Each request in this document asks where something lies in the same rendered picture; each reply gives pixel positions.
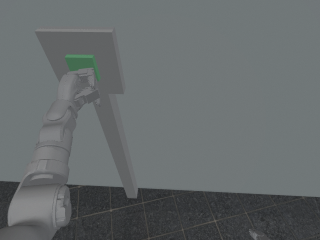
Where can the right robot hand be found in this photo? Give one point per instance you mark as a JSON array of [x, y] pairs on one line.
[[256, 235]]

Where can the panel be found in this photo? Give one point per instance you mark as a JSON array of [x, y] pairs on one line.
[[100, 41]]

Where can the robot left forearm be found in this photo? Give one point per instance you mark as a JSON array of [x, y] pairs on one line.
[[49, 163]]

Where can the robot left upper arm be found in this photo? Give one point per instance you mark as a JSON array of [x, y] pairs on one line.
[[37, 212]]

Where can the left robot hand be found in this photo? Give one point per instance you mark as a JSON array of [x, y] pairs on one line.
[[70, 89]]

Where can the button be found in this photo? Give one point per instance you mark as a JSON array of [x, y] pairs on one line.
[[82, 61]]

